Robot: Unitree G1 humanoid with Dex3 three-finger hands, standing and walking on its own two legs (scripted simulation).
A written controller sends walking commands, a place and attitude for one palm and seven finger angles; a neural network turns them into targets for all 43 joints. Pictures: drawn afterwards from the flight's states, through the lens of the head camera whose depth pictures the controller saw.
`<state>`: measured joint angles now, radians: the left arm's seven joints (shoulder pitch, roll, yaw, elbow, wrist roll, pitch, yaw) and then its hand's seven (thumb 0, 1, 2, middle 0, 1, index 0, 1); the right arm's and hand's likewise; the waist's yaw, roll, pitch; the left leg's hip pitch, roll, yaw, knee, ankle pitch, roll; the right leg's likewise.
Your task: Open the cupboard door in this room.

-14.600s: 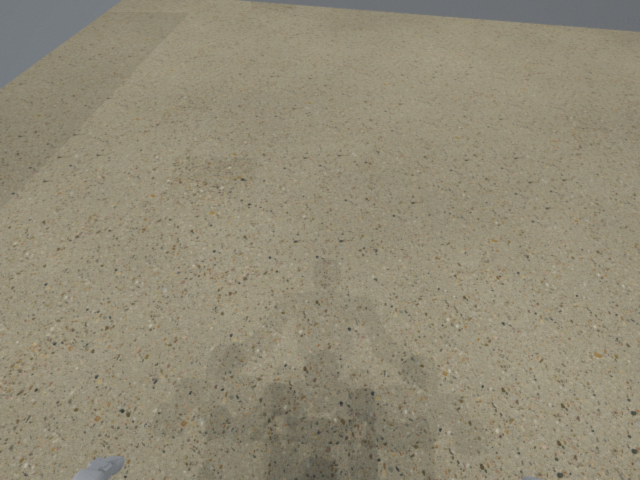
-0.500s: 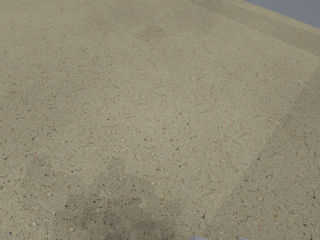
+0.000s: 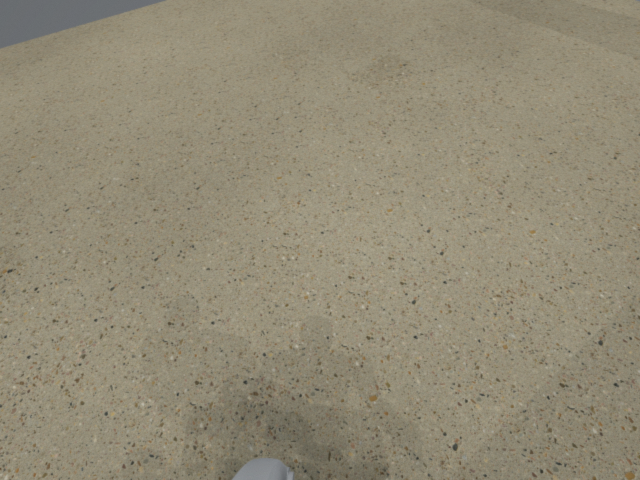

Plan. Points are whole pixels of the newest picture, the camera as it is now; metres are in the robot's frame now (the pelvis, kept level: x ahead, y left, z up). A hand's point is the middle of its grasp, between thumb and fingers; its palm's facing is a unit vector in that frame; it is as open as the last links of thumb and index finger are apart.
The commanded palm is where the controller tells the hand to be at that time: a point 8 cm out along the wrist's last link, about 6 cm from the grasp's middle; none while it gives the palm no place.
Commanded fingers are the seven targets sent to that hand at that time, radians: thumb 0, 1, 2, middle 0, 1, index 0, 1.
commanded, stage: turn or walk to find it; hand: left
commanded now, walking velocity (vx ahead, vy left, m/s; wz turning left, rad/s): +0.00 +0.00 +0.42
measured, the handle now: out of the picture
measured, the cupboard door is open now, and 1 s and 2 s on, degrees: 0 0 0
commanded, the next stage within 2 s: stand and wait in 1.96 s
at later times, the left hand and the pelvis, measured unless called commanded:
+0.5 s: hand out of the picture +0.00 +0.27 -0.17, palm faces +0.24 -0.93 -0.26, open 7.4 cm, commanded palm none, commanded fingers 0.00 0.90 0.90 -0.20 -0.30 -0.20 -0.30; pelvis -0.02 +0.04 +0.00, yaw +12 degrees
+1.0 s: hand out of the picture -0.07 +0.20 -0.16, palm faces +0.45 -0.86 -0.26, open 7.4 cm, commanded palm none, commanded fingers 0.00 0.90 0.90 -0.20 -0.30 -0.20 -0.30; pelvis -0.03 +0.00 +0.00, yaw +26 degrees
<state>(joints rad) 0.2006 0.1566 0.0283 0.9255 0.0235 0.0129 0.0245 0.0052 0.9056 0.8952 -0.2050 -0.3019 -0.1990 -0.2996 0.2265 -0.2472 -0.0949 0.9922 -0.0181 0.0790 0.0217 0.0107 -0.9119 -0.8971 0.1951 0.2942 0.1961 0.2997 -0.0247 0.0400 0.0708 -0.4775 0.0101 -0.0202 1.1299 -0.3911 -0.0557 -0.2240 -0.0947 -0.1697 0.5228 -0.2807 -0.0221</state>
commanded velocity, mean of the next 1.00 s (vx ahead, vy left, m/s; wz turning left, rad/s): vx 0.00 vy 0.00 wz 0.42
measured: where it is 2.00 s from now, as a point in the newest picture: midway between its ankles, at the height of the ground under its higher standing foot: outside the picture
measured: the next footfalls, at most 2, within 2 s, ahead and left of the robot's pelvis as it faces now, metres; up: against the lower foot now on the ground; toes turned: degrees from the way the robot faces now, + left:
left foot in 0.22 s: +0.00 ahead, +0.16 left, +0.00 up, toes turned +11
right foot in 0.64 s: +0.04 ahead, -0.09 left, +0.00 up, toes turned +12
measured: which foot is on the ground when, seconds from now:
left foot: up 0.00-0.20, down 0.22-0.66, up 0.68-1.00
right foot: down 0.00-0.22, up 0.24-0.62, down 0.64-1.00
